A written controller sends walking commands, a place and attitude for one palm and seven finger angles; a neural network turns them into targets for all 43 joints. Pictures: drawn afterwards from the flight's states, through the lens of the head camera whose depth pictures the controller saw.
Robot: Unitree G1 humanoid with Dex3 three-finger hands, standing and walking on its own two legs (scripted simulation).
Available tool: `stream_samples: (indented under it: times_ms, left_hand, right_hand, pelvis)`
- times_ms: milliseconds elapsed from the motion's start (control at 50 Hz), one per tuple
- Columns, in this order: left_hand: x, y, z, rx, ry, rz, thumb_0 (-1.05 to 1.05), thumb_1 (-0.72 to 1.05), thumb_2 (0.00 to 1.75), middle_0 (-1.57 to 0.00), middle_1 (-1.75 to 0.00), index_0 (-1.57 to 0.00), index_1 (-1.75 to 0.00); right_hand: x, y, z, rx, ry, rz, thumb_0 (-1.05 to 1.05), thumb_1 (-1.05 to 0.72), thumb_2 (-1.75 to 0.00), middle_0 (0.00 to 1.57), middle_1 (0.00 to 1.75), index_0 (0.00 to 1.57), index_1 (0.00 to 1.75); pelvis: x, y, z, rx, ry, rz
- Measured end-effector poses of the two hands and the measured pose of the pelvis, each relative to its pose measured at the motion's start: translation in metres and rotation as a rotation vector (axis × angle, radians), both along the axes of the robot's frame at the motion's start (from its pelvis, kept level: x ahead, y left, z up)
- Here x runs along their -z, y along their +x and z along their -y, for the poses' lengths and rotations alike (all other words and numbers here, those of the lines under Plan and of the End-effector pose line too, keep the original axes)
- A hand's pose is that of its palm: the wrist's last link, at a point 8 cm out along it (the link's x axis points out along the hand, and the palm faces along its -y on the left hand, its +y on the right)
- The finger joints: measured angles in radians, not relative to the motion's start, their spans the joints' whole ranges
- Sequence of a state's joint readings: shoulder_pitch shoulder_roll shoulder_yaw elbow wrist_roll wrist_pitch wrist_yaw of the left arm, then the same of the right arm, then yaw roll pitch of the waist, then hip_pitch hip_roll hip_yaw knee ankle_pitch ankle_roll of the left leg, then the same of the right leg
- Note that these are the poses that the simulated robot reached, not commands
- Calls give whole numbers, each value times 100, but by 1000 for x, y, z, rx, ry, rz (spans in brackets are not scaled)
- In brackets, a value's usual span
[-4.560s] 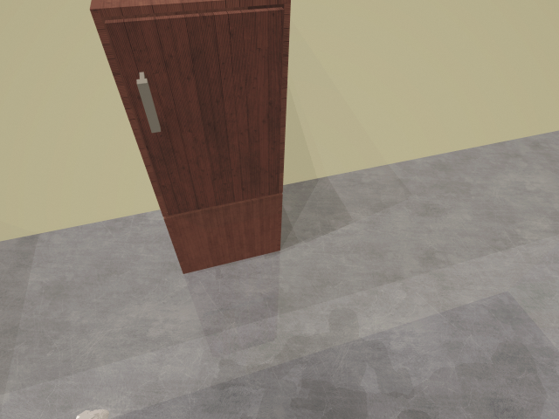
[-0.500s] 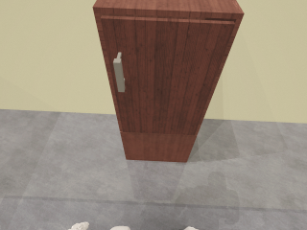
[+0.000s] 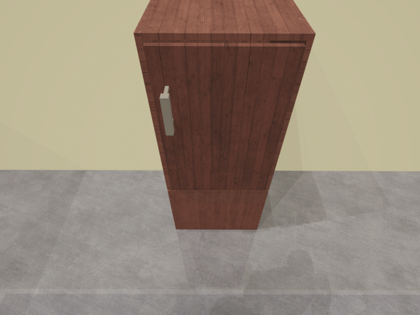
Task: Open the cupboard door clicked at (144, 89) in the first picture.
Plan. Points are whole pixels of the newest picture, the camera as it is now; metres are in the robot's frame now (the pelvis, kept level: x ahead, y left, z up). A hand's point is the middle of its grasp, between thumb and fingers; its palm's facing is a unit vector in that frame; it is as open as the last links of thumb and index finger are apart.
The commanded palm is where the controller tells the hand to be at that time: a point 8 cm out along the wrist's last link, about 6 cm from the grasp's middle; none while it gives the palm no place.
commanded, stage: come to a stop and stand still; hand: left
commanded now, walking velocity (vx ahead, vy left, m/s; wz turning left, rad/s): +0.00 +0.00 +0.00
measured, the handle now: (168, 111) +0.61 +0.16 +0.04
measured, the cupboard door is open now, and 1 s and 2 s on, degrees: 0 0 0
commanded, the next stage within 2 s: look again from close up in 0.20 s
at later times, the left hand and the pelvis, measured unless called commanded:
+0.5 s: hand out of the picture -0.01 +0.17 -0.18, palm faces +0.02 -0.98 -0.19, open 7.3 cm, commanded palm none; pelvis -0.01 +0.01 -0.01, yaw +1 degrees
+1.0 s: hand out of the picture +0.02 +0.18 -0.18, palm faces +0.01 -0.98 -0.18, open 7.3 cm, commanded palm none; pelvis +0.01 +0.01 -0.01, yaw +0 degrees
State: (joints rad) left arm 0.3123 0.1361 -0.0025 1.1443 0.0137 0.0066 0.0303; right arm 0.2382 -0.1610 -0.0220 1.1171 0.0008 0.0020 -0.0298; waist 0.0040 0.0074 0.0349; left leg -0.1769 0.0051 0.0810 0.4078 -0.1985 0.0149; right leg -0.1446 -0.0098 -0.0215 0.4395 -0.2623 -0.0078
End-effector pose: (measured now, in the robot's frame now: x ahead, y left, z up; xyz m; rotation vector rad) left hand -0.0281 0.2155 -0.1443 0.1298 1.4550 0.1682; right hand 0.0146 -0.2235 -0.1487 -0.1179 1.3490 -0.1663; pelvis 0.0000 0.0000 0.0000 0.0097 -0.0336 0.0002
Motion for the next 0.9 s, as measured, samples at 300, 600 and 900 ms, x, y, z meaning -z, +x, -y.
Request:
stream_samples:
  times_ms: [300, 600, 900]
  left_hand:
    - [5, 2, 15, 7, -30, 41, 1, 92, 90, -20, -29, -20, -30]
    - [7, 21, -15, 29, 12, 116, 1, 91, 90, -20, -29, -20, -29]
    - [8, 36, -19, 40, -3, 97, 1, 91, 90, -20, -29, -20, -29]
  right_hand:
    - [-1, -67, -12, 38, 31, -128, 0, -91, -90, 20, 30, 20, 30]
    - [8, -32, -24, -26, 27, -20, 1, -92, -90, 20, 30, 20, 30]
    - [-5, 18, -9, -46, -31, 53, 0, -92, -90, 20, 30, 20, 30]
  pelvis:
    - [-1, -12, 8, -1, -6, 0]
    - [10, -8, -11, -12, -14, -14]
    - [5, 6, -14, 4, -8, -19]
